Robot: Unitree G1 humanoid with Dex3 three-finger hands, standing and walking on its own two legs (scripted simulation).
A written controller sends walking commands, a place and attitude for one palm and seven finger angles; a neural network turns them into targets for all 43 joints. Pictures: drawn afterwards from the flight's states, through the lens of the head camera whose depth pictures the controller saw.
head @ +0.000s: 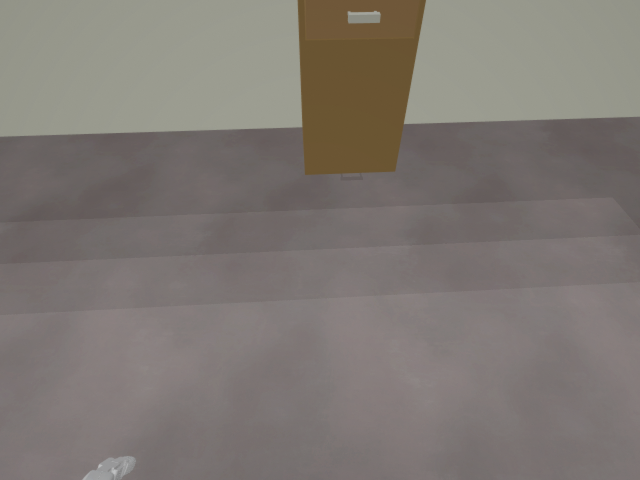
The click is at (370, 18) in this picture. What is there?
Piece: drawer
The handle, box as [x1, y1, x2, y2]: [348, 11, 380, 22]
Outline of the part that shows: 348,11 348,22 379,22 379,12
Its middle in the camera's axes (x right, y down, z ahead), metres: +0.15 -0.82 +1.42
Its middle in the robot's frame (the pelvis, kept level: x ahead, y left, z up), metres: +1.62 -0.08 -0.01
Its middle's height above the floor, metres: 0.75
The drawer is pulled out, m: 0.00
